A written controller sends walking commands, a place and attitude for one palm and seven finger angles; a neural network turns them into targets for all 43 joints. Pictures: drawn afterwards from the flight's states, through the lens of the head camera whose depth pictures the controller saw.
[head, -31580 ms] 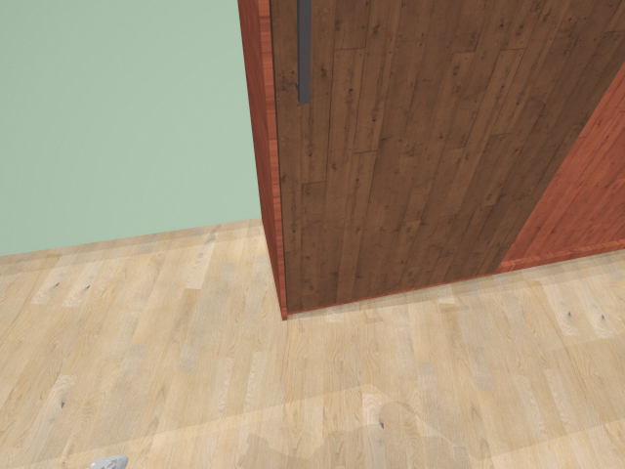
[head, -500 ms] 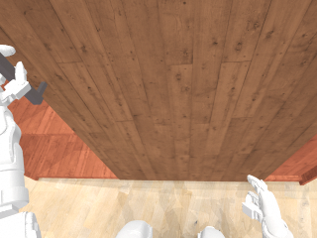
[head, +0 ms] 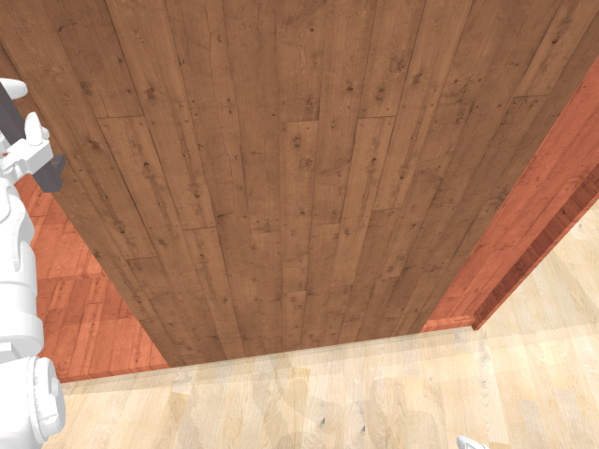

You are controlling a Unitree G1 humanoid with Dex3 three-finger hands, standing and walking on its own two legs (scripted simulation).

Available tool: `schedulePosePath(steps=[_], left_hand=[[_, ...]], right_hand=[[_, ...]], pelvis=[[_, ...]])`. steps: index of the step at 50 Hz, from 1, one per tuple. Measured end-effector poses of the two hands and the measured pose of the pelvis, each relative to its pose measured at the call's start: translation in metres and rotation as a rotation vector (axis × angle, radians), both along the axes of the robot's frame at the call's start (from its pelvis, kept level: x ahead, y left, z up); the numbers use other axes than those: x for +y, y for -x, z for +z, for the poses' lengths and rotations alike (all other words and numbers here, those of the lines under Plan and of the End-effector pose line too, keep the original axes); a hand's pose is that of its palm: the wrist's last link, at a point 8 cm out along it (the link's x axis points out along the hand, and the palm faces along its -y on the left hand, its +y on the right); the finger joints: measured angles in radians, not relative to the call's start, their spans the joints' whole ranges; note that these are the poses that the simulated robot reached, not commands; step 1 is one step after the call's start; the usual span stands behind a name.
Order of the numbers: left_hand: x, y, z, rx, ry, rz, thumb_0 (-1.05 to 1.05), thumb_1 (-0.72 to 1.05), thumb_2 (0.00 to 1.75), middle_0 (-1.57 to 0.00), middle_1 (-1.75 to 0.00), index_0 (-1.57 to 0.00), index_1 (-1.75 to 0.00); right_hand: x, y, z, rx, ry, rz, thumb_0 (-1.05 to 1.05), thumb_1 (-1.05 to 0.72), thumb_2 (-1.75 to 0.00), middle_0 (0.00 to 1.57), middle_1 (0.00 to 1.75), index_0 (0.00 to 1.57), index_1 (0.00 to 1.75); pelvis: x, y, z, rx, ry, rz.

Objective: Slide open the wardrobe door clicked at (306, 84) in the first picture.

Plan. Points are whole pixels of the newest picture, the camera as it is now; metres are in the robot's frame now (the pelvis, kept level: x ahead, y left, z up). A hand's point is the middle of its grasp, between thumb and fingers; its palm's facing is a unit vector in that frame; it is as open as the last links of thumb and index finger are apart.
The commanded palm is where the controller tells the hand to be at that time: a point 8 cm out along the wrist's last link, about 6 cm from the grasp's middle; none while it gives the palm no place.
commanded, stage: stop walking and hold the door there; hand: left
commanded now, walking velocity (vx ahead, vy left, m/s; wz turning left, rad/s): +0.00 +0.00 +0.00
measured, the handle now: (19, 116) +0.44 +0.36 +0.22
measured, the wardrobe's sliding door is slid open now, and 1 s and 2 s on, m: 0.59 0.59 0.59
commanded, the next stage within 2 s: none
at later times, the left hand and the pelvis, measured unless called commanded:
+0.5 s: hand (37, 145) +0.40 +0.32 +0.21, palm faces +0.47 -0.86 -0.18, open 6.4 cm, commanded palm +0.36 +0.37 +0.18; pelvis -0.07 +0.02 +0.00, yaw -5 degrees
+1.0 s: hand (33, 148) +0.40 +0.33 +0.20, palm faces +0.39 -0.90 -0.21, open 6.1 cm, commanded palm +0.36 +0.39 +0.18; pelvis -0.04 +0.05 +0.00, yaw -4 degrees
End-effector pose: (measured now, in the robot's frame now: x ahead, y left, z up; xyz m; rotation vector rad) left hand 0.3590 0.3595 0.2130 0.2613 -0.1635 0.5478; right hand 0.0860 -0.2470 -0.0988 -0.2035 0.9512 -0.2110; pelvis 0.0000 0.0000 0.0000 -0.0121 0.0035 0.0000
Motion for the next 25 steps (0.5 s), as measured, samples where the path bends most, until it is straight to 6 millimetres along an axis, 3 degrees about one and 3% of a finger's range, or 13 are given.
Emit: schedulePosePath(steps=[5, 10, 18, 25], left_hand=[[-0.001, 0.001, 0.001, 0.023, -0.023, 0.013, -0.07, 0.73, 0.78, -0.45, -1.4, -0.21, -1.32], [0.003, 0.001, 0.002, 0.023, 0.013, -0.032, -0.06, 0.72, 0.77, -0.45, -1.4, -0.25, -1.33], [0.003, 0.003, 0.004, 0.051, 0.053, -0.073, -0.03, 0.74, 0.78, -0.43, -1.39, -0.21, -1.29], [0.001, 0.004, 0.005, 0.067, 0.059, -0.063, -0.03, 0.75, 0.79, -0.39, -1.36, -0.19, -1.29]], right_hand=[[-0.001, 0.035, -0.014, 0.06, -0.006, -0.033, 0.01, -0.9, -0.9, 0.21, 0.3, 0.2, 0.3], [-0.009, 0.062, -0.008, 0.077, 0.059, -0.084, 0.01, -0.9, -0.9, 0.21, 0.3, 0.2, 0.3], [-0.011, 0.088, 0.013, 0.018, 0.114, -0.116, 0.01, -0.91, -0.9, 0.21, 0.3, 0.2, 0.3], [-0.012, 0.11, 0.005, 0.048, 0.092, -0.122, 0.01, -0.9, -0.9, 0.21, 0.3, 0.2, 0.3]], pelvis=[[0.003, 0.023, -0.002, 0.001, 0.015, -0.016], [0.015, 0.038, -0.003, -0.023, 0.007, -0.022], [0.024, 0.057, 0.003, -0.01, 0.018, -0.066], [0.02, 0.069, 0.0, 0.016, 0.012, -0.088]])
